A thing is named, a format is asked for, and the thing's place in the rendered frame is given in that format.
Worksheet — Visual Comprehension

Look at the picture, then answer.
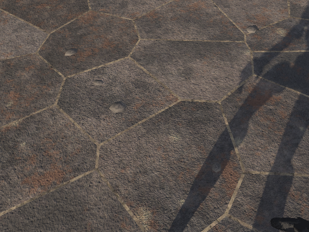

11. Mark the robot right hand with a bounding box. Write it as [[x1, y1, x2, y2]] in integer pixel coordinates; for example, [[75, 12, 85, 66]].
[[270, 217, 309, 232]]

